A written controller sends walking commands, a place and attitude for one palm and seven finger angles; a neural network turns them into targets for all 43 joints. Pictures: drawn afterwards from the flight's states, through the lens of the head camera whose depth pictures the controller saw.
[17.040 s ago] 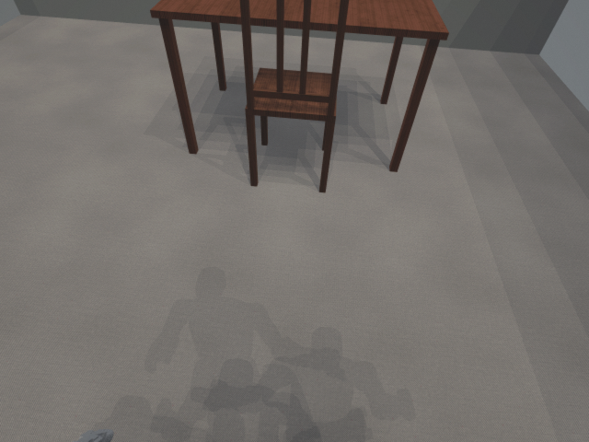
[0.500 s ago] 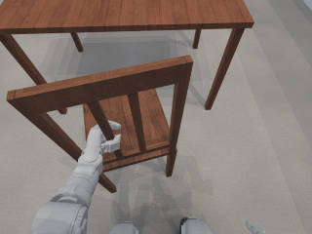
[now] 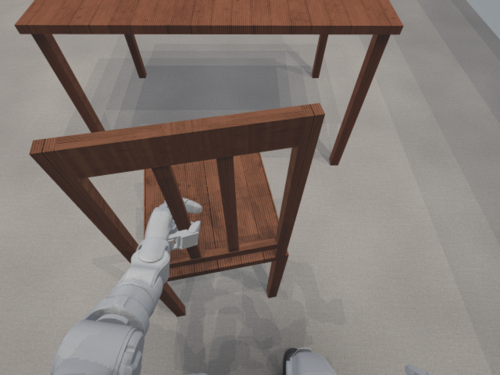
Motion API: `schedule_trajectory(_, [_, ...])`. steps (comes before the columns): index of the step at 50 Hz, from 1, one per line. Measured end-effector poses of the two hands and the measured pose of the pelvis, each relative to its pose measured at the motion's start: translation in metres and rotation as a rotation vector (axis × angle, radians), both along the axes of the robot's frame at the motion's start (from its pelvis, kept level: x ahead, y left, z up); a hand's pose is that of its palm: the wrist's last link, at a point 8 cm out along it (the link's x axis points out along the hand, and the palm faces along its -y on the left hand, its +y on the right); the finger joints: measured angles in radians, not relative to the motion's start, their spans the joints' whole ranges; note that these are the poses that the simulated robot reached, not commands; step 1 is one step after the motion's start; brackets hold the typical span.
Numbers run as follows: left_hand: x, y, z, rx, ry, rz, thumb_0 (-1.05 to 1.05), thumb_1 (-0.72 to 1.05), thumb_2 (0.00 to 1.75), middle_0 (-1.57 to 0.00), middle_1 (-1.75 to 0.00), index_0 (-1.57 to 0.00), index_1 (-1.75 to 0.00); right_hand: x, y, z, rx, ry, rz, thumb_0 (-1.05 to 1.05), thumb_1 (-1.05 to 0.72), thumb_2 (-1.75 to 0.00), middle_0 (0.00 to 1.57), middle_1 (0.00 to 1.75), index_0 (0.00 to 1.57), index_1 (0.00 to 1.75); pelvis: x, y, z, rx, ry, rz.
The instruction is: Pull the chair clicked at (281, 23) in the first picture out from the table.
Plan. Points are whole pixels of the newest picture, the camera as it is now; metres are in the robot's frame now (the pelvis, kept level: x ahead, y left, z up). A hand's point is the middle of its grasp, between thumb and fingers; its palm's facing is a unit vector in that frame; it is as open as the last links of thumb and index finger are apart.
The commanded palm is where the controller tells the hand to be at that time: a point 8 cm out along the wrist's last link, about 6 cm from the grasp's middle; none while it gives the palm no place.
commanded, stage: stop walking, hand still on the chair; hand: left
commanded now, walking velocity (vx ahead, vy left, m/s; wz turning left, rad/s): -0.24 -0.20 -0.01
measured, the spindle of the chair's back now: (182, 220) +0.39 +0.13 -0.05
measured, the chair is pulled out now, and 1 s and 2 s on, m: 0.47 0.64 0.64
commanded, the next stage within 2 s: open the thumb and straighten the fingers in 0.94 s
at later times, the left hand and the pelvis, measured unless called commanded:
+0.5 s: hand (170, 315) +0.22 +0.13 -0.06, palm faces +0.03 -0.98 -0.18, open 5.6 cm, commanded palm +0.20 +0.18 -0.04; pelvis -0.05 +0.00 +0.01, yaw -1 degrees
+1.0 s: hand (163, 326) +0.20 +0.14 -0.06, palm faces +0.00 -0.99 -0.16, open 5.6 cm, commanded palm +0.18 +0.19 -0.04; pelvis -0.04 +0.01 +0.02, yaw -2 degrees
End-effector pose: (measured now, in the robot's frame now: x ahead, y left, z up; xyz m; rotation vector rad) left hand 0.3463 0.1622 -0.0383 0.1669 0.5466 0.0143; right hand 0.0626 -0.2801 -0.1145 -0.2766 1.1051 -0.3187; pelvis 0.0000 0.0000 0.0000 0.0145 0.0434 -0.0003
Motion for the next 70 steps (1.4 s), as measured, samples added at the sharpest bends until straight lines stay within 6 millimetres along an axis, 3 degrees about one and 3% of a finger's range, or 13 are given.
schedule_trajectory(7, [-0.046, 0.012, 0.002, -0.012, 0.013, -0.007, 0.05, 0.65, 0.75, -0.25, -1.24, -0.5, -1.44, -0.04, 0.022, 0.013, 0.037, -0.007, -0.019, 0.01, -0.9, -0.9, 0.2, 0.3, 0.2, 0.3, -0.03, 0.007, 0.01, -0.04, -0.035, -0.018])
schedule_trajectory(12, [-0.08, 0.017, 0.001, 0.008, -0.011, -0.007, 0.04, 0.63, 0.77, -0.28, -1.24, -0.5, -1.44, -0.052, 0.037, 0.004, 0.115, -0.012, 0.026, 0.01, -0.9, -0.9, 0.2, 0.3, 0.2, 0.3, -0.044, -0.004, 0.006, -0.041, -0.035, -0.03])
schedule_trajectory(18, [-0.12, 0.016, 0.003, 0.013, 0.011, 0.06, 0.06, 0.62, 0.78, -0.3, -1.22, -0.5, -1.44, -0.047, 0.035, 0.003, 0.146, -0.054, 0.034, 0.01, -0.9, -0.9, 0.2, 0.3, 0.21, 0.3, -0.056, -0.013, 0.011, -0.038, -0.064, -0.019])
schedule_trajectory(26, [-0.151, 0.02, 0.002, 0.013, 0.01, 0.06, 0.06, 0.62, 0.79, -0.3, -1.23, -0.5, -1.44, -0.016, 0.018, 0.019, 0.062, -0.163, 0.038, 0.01, -0.9, -0.9, 0.2, 0.3, 0.21, 0.3, -0.05, -0.003, 0.012, -0.025, -0.093, -0.018])
schedule_trajectory(30, [-0.157, 0.024, 0.002, 0.01, 0.002, 0.04, 0.05, 0.62, 0.79, -0.3, -1.25, -0.5, -1.44, 0.001, 0.022, 0.031, 0.039, -0.213, 0.046, 0.01, -0.9, -0.9, 0.2, 0.3, 0.2, 0.3, -0.046, 0.005, 0.013, -0.023, -0.092, -0.026])
schedule_trajectory(36, [-0.16, 0.028, 0.001, 0.007, -0.004, 0.018, 0.05, 0.63, 0.78, -0.29, -1.26, -0.5, -1.44, 0.021, 0.044, 0.041, 0.061, -0.266, 0.082, 0.01, -0.9, -0.9, 0.2, 0.3, 0.2, 0.3, -0.044, 0.011, 0.015, -0.022, -0.08, -0.037])
schedule_trajectory(44, [-0.162, 0.03, 0.002, 0.003, 0.003, 0.024, 0.06, 0.63, 0.78, -0.28, -1.27, -0.5, -1.44, 0.027, 0.067, 0.039, 0.111, -0.258, 0.114, 0.01, -0.9, -0.9, 0.2, 0.3, 0.21, 0.3, -0.041, 0.012, 0.017, -0.024, -0.067, -0.04])
schedule_trajectory(50, [-0.162, 0.03, 0.002, 0.001, 0.008, 0.034, 0.06, 0.63, 0.79, -0.28, -1.27, -0.5, -1.44, 0.02, 0.064, 0.034, 0.113, -0.221, 0.105, 0.01, -0.9, -0.9, 0.2, 0.3, 0.21, 0.3, -0.038, 0.011, 0.018, -0.024, -0.063, -0.039])
schedule_trajectory(57, [-0.161, 0.031, 0.0, -0.024, 0.001, 0.044, 0.05, 0.6, 0.78, -0.31, -1.3, -0.5, -1.44, 0.014, 0.045, 0.032, 0.126, -0.216, 0.068, 0.01, -0.9, -0.9, 0.2, 0.3, 0.21, 0.3, -0.035, 0.006, 0.013, -0.019, -0.02, -0.018])
schedule_trajectory(62, [-0.158, 0.031, 0.002, -0.024, -0.039, 0.021, 0.03, 0.41, 0.67, -0.37, -1.35, -0.5, -1.44, 0.018, 0.026, 0.031, 0.101, -0.266, 0.069, 0.01, -0.9, -0.9, 0.2, 0.3, 0.21, 0.3, -0.035, 0.002, 0.002, -0.021, 0.024, -0.016])
schedule_trajectory(70, [-0.153, 0.036, -0.003, 0.0, -0.006, 0.043, 0.01, -0.19, 0.37, -0.4, -1.27, -0.45, -1.31, 0.04, 0.017, 0.021, 0.081, -0.329, 0.089, 0.01, -0.9, -0.9, 0.2, 0.3, 0.2, 0.3, -0.031, -0.003, -0.012, -0.019, 0.076, -0.01])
